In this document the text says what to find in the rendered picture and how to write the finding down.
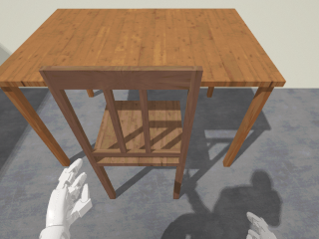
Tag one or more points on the left robot forearm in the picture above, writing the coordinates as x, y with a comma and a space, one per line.
55, 232

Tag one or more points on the left robot hand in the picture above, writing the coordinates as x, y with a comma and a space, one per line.
63, 197

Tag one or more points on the right robot hand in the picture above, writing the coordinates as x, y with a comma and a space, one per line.
260, 226

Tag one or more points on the chair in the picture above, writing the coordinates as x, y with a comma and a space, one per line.
132, 133

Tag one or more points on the table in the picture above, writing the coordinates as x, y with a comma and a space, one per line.
215, 38

